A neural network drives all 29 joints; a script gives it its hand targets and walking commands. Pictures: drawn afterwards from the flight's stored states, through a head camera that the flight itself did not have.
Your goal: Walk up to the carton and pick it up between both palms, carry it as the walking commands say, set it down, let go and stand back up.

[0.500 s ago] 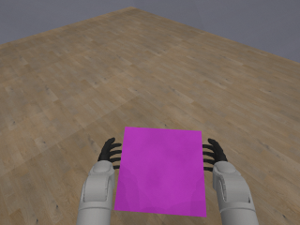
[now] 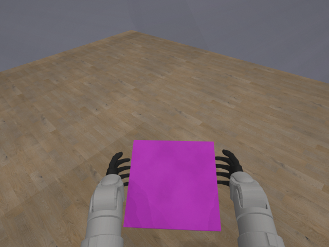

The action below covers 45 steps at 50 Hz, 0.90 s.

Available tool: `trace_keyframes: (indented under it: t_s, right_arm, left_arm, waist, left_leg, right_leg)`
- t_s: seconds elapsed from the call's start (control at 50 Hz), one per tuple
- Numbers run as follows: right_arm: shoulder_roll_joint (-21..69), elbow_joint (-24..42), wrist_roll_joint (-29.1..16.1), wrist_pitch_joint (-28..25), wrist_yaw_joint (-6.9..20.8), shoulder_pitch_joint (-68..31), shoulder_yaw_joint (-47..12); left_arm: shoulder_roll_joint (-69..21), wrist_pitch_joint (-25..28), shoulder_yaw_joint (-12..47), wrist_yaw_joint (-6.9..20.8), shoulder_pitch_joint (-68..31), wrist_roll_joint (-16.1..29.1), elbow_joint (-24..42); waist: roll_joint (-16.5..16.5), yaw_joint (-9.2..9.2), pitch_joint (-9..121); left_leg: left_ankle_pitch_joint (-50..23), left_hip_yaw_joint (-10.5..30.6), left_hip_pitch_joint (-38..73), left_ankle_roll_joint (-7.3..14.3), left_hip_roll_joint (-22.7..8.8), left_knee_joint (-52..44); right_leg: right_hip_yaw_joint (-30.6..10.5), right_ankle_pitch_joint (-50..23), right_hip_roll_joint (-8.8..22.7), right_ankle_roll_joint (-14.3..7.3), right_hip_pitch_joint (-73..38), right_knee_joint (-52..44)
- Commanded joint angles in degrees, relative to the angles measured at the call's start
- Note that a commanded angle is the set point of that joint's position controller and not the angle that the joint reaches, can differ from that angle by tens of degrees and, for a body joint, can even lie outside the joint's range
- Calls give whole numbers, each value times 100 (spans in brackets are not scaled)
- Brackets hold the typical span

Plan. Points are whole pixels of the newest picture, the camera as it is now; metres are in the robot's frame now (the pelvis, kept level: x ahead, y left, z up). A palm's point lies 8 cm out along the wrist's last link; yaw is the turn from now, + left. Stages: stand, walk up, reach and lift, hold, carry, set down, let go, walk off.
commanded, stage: hold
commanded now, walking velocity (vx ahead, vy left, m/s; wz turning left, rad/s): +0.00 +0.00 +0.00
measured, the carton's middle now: (172, 187) +0.32 +0.03 -0.05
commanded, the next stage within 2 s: set down in 0.06 s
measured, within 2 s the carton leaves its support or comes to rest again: neither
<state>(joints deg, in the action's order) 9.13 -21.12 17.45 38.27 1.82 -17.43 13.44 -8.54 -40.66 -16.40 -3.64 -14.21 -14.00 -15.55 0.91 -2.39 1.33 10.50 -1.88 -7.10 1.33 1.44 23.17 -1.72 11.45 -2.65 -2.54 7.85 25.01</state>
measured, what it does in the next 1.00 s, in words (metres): lowers itself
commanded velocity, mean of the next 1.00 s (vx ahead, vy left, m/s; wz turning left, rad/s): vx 0.00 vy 0.00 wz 0.00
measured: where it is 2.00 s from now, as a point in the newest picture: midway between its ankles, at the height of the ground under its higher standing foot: outside the picture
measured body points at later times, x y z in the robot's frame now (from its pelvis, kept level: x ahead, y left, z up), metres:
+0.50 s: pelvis +0.01 -0.02 -0.01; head +0.00 -0.03 +0.44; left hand +0.29 +0.18 -0.01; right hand +0.34 -0.13 -0.01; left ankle +0.03 +0.10 -0.74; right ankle +0.03 -0.09 -0.74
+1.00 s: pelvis -0.03 -0.01 -0.05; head +0.11 -0.01 +0.38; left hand +0.31 +0.18 -0.10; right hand +0.36 -0.13 -0.10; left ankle +0.03 +0.10 -0.74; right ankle +0.03 -0.09 -0.74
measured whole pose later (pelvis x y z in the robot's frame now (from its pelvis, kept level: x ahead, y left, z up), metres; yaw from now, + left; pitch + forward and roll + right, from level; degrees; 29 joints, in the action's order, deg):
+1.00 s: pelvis -0.03 -0.01 -0.05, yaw +1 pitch +17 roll +1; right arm 10.3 -31.2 17.8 17.0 -2.6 -32.2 24.0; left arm -11.3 -19.1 -27.0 -0.7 -27.0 -16.8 -23.0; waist -0.7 -3.2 -0.9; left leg 15.6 -0.8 -48.2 0.5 0.9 47.1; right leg 0.4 16.6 -3.2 -3.4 48.5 48.5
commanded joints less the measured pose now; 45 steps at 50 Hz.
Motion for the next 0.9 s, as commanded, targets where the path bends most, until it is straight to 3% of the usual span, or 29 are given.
trace_keyframes:
  t_s: [0.0, 0.02, 0.04, 0.08, 0.1, 0.12, 0.14, 0.18, 0.2, 0.22, 0.24, 0.3, 0.34, 0.38, 0.4, 0.42, 0.46, 0.5, 0.56, 0.58, 0.6, 0.64, 0.66, 0.68, 0.7, 0.72, 0.8, 0.84, 0.88]
  right_arm:
    - [5543, 231, -1666, -355, 1594, -3208, -3272]
    - [4963, 143, -1531, -349, 1594, -3352, -2942]
    - [5663, 131, -1752, -356, 1596, -3351, -3324]
    - [5443, 14, -1640, -295, 1573, -3119, -2974]
    - [5725, -116, -1679, -282, 1614, -3331, -2910]
    - [5576, -61, -1469, -283, 1531, -3197, -2843]
    - [5550, -249, -1393, -378, 1515, -3238, -2605]
    - [5481, 83, -1385, -401, 1463, -3265, -2788]
    - [5442, -293, -1235, -368, 1354, -2735, -2508]
    - [5388, -405, -1042, -427, 1386, -2806, -2286]
    - [5288, -415, -1094, -430, 1326, -2488, -2313]
    - [5426, -519, -1160, -652, 1266, -2719, -2326]
    - [5203, -332, -1170, -771, 1256, -2753, -2325]
    - [5489, -183, -1269, -975, 1210, -3375, -2613]
    - [5536, -836, -1146, -990, 1178, -2503, -2270]
    - [5691, -592, -1129, -1064, 1119, -2607, -2408]
    - [5521, -844, -1095, -1249, 1045, -2850, -2281]
    - [5433, -1192, -879, -1339, 1003, -2935, -1965]
    - [5511, -1180, -891, -1568, 1035, -3296, -2136]
    - [5452, -1159, -783, -1653, 971, -3432, -1880]
    - [5359, -1395, -678, -1752, 975, -3254, -1856]
    - [5568, -1585, -693, -1820, 933, -3265, -1855]
    - [5616, -1558, -713, -1883, 971, -3094, -1822]
    - [5481, -1384, -839, -1998, 974, -3535, -2119]
    - [5465, -1592, -580, -2081, 908, -3585, -1794]
    - [5211, -1590, -556, -2169, 951, -3558, -1647]
    - [5143, -1486, -622, -2174, 1062, -3894, -1900]
    - [5085, -1277, -672, -2253, 1086, -4171, -2027]
    - [5058, -1328, -819, -2287, 1160, -4400, -2157]
  left_arm:
    - [-5412, 294, 3314, 1661, -3720, 1690, 419]
    - [-5404, 177, 3129, 1641, -3406, 1481, -72]
    - [-5139, 236, 2967, 1662, -3530, 1361, 123]
    - [-5602, 239, 3310, 1697, -3666, 1229, 398]
    - [-5345, 271, 3059, 1696, -3876, 1094, 547]
    - [-5344, 272, 3016, 1764, -3860, 1157, 192]
    - [-5298, 276, 3031, 1803, -3709, 1076, 116]
    - [-5339, 370, 2925, 1876, -3432, 1126, 115]
    - [-5166, 307, 2910, 1890, -3429, 1052, -142]
    - [-5108, 441, 2836, 1932, -3689, 1092, -7]
    - [-5092, 395, 2643, 1910, -3251, 910, -179]
    - [-4916, 667, 2698, 1929, -3446, 972, -59]
    - [-4965, 742, 2546, 1823, -2990, 719, -241]
    - [-4937, 1015, 2388, 1903, -3165, 792, -531]
    - [-4602, 1106, 2563, 1820, -3511, 702, 66]
    - [-4821, 1193, 2657, 1913, -3423, 834, -172]
    - [-4814, 1279, 2651, 1902, -3743, 841, -267]
    - [-4382, 1373, 2135, 1908, -3527, 516, -816]
    - [-4602, 1586, 2067, 1894, -3711, 507, -891]
    - [-4714, 1678, 2138, 1892, -3773, 553, -952]
    - [-4577, 1779, 2140, 1922, -3967, 631, -826]
    - [-4363, 1937, 1947, 1959, -4035, 385, -799]
    - [-4402, 2003, 2086, 1902, -4117, 340, -625]
    - [-4435, 2098, 2032, 1915, -4151, 464, -785]
    - [-4540, 2109, 2125, 1888, -4636, 438, -811]
    - [-4729, 2131, 2292, 1885, -4520, 496, -910]
    - [-4615, 2169, 2019, 1889, -4308, 348, -1223]
    - [-4988, 2257, 2370, 1895, -4508, 605, -1247]
    - [-5108, 2285, 2483, 1838, -4671, 612, -978]
  waist:
    - [-426, 7, 1624]
    - [-192, -31, 1166]
    - [-191, -533, 1249]
    - [416, -268, 1170]
    - [345, -591, 1181]
    - [-137, -226, 1176]
    - [174, -166, 1387]
    - [-350, -214, 1156]
    - [69, -1, 1147]
    - [-525, 74, 1340]
    - [63, -69, 956]
    - [-244, -102, 1414]
    - [258, -149, 1306]
    - [-270, -447, 1680]
    - [62, -369, 1441]
    - [-373, -189, 1953]
    - [110, -231, 1886]
    - [-343, -276, 1398]
    - [77, -484, 1839]
    - [-321, -166, 1853]
    - [-40, -120, 2056]
    - [-395, -445, 2088]
    - [-4, -342, 2314]
    - [-439, -466, 2170]
    - [73, -252, 2241]
    - [-168, 68, 2460]
    - [-6, -240, 2645]
    - [-68, 91, 3274]
    - [243, -187, 3568]
  left_leg:
    - [-213, 626, 728, -130, 151, -214]
    - [587, 775, 540, -187, -13, -428]
    - [14, 517, 506, -37, 257, -189]
    - [-313, 746, 528, -87, 25, -267]
    - [-161, 741, 367, 41, 11, -208]
    - [-377, 722, 542, 84, 38, -173]
    - [-77, 655, 621, 1, 78, -116]
    - [-779, 716, 667, 52, 65, -122]
    - [-783, 657, 723, -18, 94, -132]
    - [-799, 748, 750, 50, 61, -127]
    - [-1046, 685, 504, -9, 113, -98]
    - [-1092, 706, 435, 58, 105, -17]
    - [-1345, 753, 454, -35, 146, -3]
    - [-839, 690, -158, 132, 145, 225]
    - [-1629, 675, -222, 47, 194, 336]
    - [-1204, 646, -261, 121, 214, 394]
    - [-1171, 623, -392, 30, 237, 546]
    - [-674, 599, -804, 39, 221, 663]
    - [-386, 581, -1086, 51, 215, 777]
    - [-501, 656, -1006, 121, 224, 882]
    - [-557, 660, -1044, 40, 192, 945]
    - [-534, 555, -1518, 87, 215, 1159]
    - [-787, 609, -1430, 81, 260, 1054]
    - [-712, 596, -1727, 90, 231, 1237]
    - [-294, 640, -1810, 72, 198, 1194]
    - [-505, 720, -1555, 35, 223, 1294]
    - [-214, 564, -2060, 2, 261, 1510]
    - [-569, 645, -1920, 1, 290, 1679]
    - [-554, 617, -2072, -103, 274, 1852]
  right_leg:
    - [-784, 125, 109, -137, 332, -741]
    - [-725, 549, 72, -188, 444, -629]
    - [-887, 561, 206, -144, 411, -870]
    - [-633, -132, 28, -105, 18, -411]
    - [-739, 80, 94, -83, -50, -432]
    - [-712, -67, 98, 13, 36, -494]
    - [-727, 134, 114, -63, -57, -459]
    - [-630, -416, 9, 34, -93, -455]
    - [-649, -556, 93, 20, -125, -515]
    - [-620, -597, 35, 75, -31, -483]
    - [-658, -943, 78, 22, -190, -451]
    - [-702, -1052, 68, 116, -188, -336]
    - [-630, -1241, -4, 56, -273, -175]
    - [-799, -889, 102, 116, -308, -65]
    - [-810, -1867, 98, 127, -151, 98]
    - [-794, -1660, 76, 162, -251, 92]
    - [-827, -1452, 128, 96, -31, 173]
    - [-816, -1076, 222, 234, 430, 218]
    - [-836, -480, 132, 126, 424, 404]
    - [-739, -628, 48, 158, 683, 503]
    - [-808, -666, 115, 90, 801, 542]
    - [-1029, -982, 260, 244, 700, 605]
    - [-784, -1077, 46, 169, 796, 763]
    - [-1030, -1237, 210, 230, 744, 801]
    - [-835, -571, 58, 102, 1056, 918]
    - [-554, -605, -117, 84, 1460, 1070]
    - [-544, -285, -143, 62, 1679, 1247]
    - [-467, -572, -244, 16, 1832, 1467]
    - [-501, -472, -249, -46, 2194, 1714]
